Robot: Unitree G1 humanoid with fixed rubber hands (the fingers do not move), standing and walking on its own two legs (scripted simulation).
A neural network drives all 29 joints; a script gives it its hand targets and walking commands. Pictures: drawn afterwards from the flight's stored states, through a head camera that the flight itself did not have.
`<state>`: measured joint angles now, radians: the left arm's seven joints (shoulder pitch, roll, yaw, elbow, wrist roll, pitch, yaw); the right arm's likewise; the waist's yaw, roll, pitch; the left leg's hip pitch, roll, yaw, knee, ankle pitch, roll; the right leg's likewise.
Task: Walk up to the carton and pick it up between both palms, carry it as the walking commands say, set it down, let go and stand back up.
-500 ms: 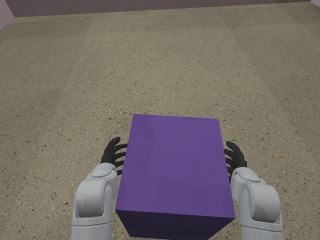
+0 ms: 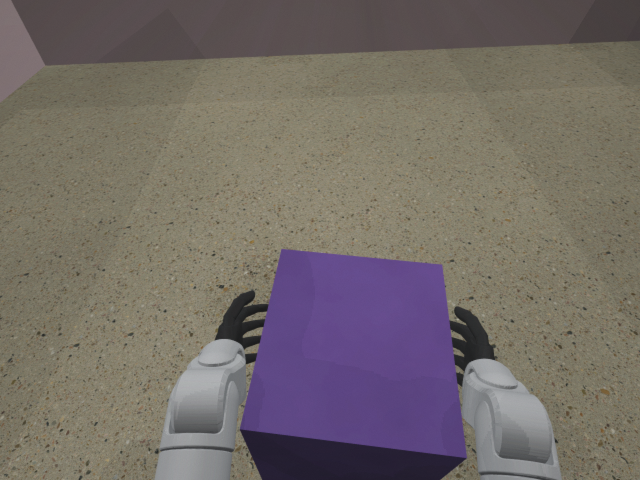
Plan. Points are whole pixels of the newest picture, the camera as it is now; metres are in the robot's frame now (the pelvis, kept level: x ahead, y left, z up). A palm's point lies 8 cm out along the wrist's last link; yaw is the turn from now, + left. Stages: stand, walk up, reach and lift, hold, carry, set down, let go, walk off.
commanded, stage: carry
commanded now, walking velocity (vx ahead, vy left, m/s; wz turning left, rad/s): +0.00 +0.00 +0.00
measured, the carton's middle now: (347, 382) +0.28 +0.00 -0.03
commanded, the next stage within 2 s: none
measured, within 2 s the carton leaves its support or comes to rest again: neither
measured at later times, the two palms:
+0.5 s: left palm (256, 236) +0.45 +0.13 +0.07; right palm (457, 255) +0.43 -0.16 +0.06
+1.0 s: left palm (279, 197) +0.54 +0.10 +0.07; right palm (462, 216) +0.51 -0.19 +0.06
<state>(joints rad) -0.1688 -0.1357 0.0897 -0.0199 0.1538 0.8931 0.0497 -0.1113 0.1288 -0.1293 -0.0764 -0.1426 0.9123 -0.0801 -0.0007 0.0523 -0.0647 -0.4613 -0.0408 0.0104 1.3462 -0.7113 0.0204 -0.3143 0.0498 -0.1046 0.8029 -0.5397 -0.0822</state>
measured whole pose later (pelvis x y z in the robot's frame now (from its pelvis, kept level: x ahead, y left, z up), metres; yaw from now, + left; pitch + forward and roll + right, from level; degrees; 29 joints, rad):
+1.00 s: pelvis +0.25 -0.02 +0.04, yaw -3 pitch +6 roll +1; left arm -0.14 -0.13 0.09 0.05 0.17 0.73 0.04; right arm -0.09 0.13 -0.12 0.01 -0.14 0.74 -0.08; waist 0.00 0.01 -0.10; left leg -0.30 -0.01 0.07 0.68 -0.28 0.03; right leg -0.29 0.00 -0.08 0.68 -0.32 -0.06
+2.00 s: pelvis +0.33 +0.00 +0.03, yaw -4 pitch +3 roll -1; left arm -0.12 -0.13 0.09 0.05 0.17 0.76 0.05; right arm -0.09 0.13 -0.12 0.05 -0.14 0.75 -0.07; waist 0.00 -0.01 -0.09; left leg -0.36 -0.03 0.08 0.60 -0.30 0.08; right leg -0.28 -0.03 -0.08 0.57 -0.35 0.01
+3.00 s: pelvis +0.29 +0.02 +0.03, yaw +6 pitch +4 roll +0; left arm -0.15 -0.13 0.08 -0.32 0.11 1.22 0.12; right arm -0.16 0.13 -0.11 -0.28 -0.08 1.21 -0.10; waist 0.00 0.00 -0.08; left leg -0.47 0.02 0.07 0.83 -0.45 0.07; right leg -0.34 -0.16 -0.18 0.64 -0.34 0.04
